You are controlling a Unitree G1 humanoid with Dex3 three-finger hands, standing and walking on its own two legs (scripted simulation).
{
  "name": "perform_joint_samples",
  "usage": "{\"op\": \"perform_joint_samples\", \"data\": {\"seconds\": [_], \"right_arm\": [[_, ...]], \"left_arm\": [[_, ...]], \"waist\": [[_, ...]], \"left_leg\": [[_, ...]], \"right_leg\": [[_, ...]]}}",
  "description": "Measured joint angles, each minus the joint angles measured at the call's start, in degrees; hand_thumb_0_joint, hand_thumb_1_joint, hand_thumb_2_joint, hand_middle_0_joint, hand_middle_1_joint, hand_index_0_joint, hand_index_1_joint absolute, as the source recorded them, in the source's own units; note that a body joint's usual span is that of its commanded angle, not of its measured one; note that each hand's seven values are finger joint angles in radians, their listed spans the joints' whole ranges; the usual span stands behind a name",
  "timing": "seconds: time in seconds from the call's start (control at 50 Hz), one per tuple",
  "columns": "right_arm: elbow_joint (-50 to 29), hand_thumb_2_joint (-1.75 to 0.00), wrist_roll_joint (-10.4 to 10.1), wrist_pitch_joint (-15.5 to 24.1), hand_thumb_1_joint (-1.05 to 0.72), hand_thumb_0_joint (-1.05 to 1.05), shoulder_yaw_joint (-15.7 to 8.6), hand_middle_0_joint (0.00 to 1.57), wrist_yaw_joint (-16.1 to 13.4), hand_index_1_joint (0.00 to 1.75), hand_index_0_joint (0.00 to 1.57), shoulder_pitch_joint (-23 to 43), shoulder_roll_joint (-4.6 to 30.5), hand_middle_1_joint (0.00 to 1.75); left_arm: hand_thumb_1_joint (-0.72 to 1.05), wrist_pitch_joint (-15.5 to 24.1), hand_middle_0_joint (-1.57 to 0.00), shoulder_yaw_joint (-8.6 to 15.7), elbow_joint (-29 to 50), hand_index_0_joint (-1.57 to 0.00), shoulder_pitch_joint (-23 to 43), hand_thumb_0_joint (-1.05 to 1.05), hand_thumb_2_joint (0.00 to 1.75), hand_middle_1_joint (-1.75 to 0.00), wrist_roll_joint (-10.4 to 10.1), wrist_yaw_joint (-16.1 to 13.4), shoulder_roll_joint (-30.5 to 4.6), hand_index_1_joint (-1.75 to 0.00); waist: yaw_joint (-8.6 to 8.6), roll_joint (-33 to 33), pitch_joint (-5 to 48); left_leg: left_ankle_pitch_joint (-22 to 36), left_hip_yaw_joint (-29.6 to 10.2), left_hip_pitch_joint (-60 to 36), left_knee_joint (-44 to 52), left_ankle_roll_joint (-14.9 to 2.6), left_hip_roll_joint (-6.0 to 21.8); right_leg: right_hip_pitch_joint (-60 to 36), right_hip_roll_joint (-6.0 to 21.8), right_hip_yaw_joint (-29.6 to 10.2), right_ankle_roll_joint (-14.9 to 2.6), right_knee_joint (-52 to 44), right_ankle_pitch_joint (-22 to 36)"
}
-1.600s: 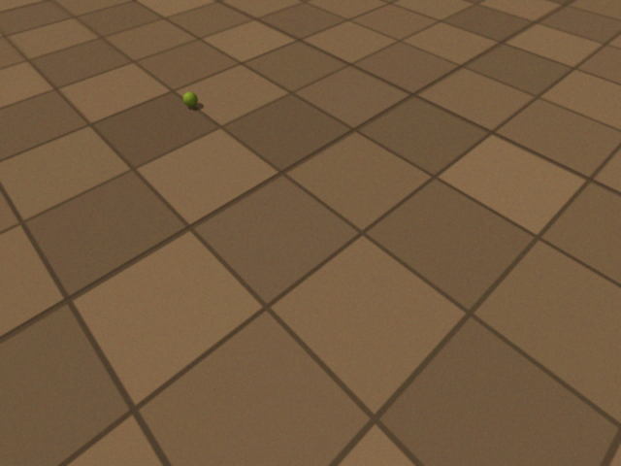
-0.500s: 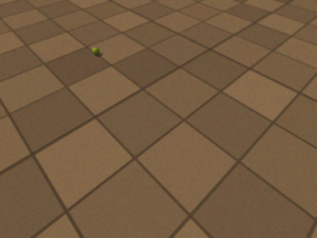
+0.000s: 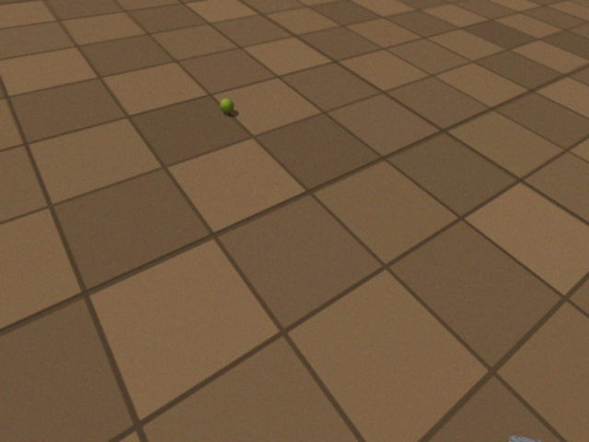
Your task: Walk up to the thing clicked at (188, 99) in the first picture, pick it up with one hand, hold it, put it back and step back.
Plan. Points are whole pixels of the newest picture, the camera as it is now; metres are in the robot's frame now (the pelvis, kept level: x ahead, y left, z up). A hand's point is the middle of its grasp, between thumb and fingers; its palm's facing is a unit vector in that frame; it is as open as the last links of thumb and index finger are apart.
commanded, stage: walk up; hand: left
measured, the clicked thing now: (226, 105) +2.04 +0.32 -0.72
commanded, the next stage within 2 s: none
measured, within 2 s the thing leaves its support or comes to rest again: neither
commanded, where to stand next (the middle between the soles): +1.66 +0.05 m, yaw +5 degrees
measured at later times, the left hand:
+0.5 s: hand (163, 283) +0.41 +0.23 -0.11, palm faces +0.07 -0.93 -0.35, open 7.3 cm
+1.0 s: hand (161, 206) +0.63 +0.29 -0.14, palm faces +0.03 -0.95 -0.32, open 7.3 cm
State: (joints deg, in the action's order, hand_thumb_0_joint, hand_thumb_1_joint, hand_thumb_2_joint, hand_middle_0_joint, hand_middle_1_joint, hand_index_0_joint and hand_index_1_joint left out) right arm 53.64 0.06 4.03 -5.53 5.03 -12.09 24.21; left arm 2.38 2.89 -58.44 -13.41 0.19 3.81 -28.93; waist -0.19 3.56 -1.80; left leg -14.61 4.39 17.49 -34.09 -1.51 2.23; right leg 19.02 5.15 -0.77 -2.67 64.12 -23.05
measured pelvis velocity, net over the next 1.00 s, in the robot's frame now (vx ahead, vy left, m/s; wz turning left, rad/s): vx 0.60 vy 0.01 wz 0.07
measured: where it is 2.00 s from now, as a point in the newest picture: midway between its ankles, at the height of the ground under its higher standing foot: (279, 224)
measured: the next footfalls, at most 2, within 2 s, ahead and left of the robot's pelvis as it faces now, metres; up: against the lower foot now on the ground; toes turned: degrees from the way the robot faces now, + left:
right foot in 0.36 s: +0.42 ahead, -0.15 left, +0.00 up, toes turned -3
left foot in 0.80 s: +0.65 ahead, +0.14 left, +0.00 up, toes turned +11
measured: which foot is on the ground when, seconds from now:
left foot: down 0.00-0.40, up 0.42-0.78, down 0.80-1.00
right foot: up 0.00-0.34, down 0.36-0.82, up 0.84-1.00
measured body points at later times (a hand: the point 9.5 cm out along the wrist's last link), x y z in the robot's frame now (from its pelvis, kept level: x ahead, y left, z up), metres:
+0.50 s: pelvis +0.31 -0.04 +0.00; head +0.33 -0.06 +0.45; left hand +0.41 +0.28 -0.09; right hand +0.37 -0.36 -0.13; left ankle +0.17 +0.09 -0.64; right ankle +0.38 -0.15 -0.73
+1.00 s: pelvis +0.60 +0.01 +0.01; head +0.61 +0.03 +0.46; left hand +0.63 +0.34 -0.12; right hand +0.71 -0.30 -0.08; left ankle +0.61 +0.13 -0.73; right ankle +0.62 -0.14 -0.67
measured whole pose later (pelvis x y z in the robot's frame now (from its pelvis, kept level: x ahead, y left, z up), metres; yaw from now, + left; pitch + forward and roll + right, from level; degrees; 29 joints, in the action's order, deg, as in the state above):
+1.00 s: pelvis +0.60 +0.01 +0.01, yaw +4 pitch -1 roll +1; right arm 49.4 0.0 5.6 -3.0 3.4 -14.3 22.0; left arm 3.6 2.3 -52.9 -16.3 -0.3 4.0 -26.0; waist 0.5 4.1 -3.4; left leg -13.3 6.7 13.3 -28.0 -1.3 2.0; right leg 27.3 4.9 -0.6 -0.8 58.6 -20.0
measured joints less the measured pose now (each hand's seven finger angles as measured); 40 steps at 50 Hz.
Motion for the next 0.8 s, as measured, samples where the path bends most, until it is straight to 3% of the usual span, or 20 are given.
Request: {"op": "perform_joint_samples", "data": {"seconds": [0.16,0.3,0.36,0.4,0.46,0.5,0.56,0.68,0.74,0.8], "right_arm": [[1.0,-0.90,0.0,0.8,-0.90,0.01,1.8,0.20,-0.5,0.30,0.21,-7.0,-2.1,0.30],[1.3,-0.90,0.1,1.3,-0.90,0.01,1.4,0.20,-1.2,0.30,0.21,-10.6,-1.2,0.30],[0.9,-0.90,0.6,0.9,-0.90,0.01,1.2,0.20,-1.8,0.30,0.21,-11.5,-0.5,0.30],[1.2,-0.90,1.0,0.1,-0.90,0.01,0.9,0.20,-2.4,0.30,0.21,-10.3,0.4,0.30],[1.2,-0.90,0.1,-0.3,-0.90,0.01,1.4,0.20,-3.0,0.30,0.20,-7.4,0.4,0.30],[0.9,-0.90,-0.4,-0.1,-0.90,0.01,1.7,0.20,-2.7,0.30,0.20,-5.4,0.9,0.30],[-0.9,-0.90,-0.1,0.2,-0.90,0.01,1.6,0.20,-1.7,0.30,0.20,-2.7,1.1,0.30],[-3.2,-0.90,0.8,-0.3,-0.90,0.01,0.9,0.20,0.4,0.30,0.20,1.0,0.9,0.30],[-3.0,-0.90,0.9,-0.4,-0.90,0.01,0.7,0.20,0.8,0.30,0.20,2.0,0.6,0.30],[-3.2,-0.90,1.4,0.3,-0.90,0.01,0.6,0.20,0.5,0.30,0.20,2.0,0.7,0.30]], "left_arm": [[0.91,-0.1,-0.21,0.4,2.9,-0.21,2.2,0.00,0.90,-0.30,0.2,2.9,2.3,-0.30],[0.91,-0.7,-0.21,0.6,3.4,-0.21,4.9,0.01,0.90,-0.30,0.2,3.3,3.6,-0.30],[0.91,-0.1,-0.21,0.7,4.1,-0.21,6.1,0.01,0.90,-0.30,0.0,3.0,3.9,-0.30],[0.91,1.1,-0.21,1.3,4.6,-0.21,7.2,0.01,0.90,-0.30,0.1,2.0,5.5,-0.30],[0.91,2.8,-0.21,0.7,6.5,-0.21,7.0,0.00,0.90,-0.30,-0.3,1.2,7.2,-0.30],[0.91,3.4,-0.21,0.0,7.1,-0.21,5.6,0.00,0.90,-0.30,-0.5,0.8,8.3,-0.30],[0.91,3.5,-0.21,-0.5,6.8,-0.21,2.4,0.00,0.90,-0.30,-0.4,0.4,8.5,-0.30],[0.90,3.2,-0.21,0.1,6.1,-0.21,-2.8,0.00,0.90,-0.30,0.4,0.7,6.0,-0.30],[0.90,2.9,-0.21,0.5,5.8,-0.21,-4.7,0.00,0.90,-0.30,0.5,0.9,4.3,-0.30],[0.90,2.2,-0.21,0.7,5.5,-0.21,-6.5,0.00,0.90,-0.30,0.4,0.5,2.8,-0.30]], "waist": [[-1.13,0.4,0.9],[-1.98,-1.9,0.5],[-2.21,-3.3,0.7],[-1.58,-6.6,-0.6],[-0.65,-6.9,-2.0],[0.23,-7.3,-2.3],[1.04,-7.5,-1.7],[2.77,-6.1,-1.1],[3.73,-5.0,-0.7],[3.96,-3.2,0.0]], "left_leg": [[-0.4,-0.2,-14.1,13.5,-0.50,-3.0],[-5.2,-1.9,-23.2,18.8,1.45,-3.1],[-11.0,-2.9,-24.8,14.8,2.60,-1.6],[-15.1,-3.4,-20.9,0.8,1.16,1.9],[-11.9,-6.8,-8.0,-26.8,-0.81,-0.5],[-7.1,-6.6,-0.9,-32.6,-1.39,-1.0],[-2.9,-5.5,7.2,-28.4,-0.74,0.7],[5.1,-3.1,13.9,-7.5,1.65,4.1],[9.6,-2.3,12.3,-0.2,1.62,4.2],[9.5,-0.8,8.4,2.4,0.40,2.3]], "right_leg": [[13.3,2.6,2.2,3.32,-14.3,13.0],[13.2,2.7,2.2,1.94,-28.7,21.0],[8.8,1.0,3.8,0.69,-33.3,19.1],[7.5,-1.6,5.7,1.53,-30.1,16.8],[4.6,-1.3,6.8,1.65,-27.6,11.7],[0.4,-1.5,7.3,1.64,-30.8,11.1],[-5.4,-2.4,8.0,1.39,-35.9,10.6],[-13.5,-3.9,8.8,1.59,-40.9,6.7],[-16.9,-4.1,8.9,2.58,-40.3,2.8],[-18.0,-2.4,8.5,3.00,-33.9,-4.1]]}}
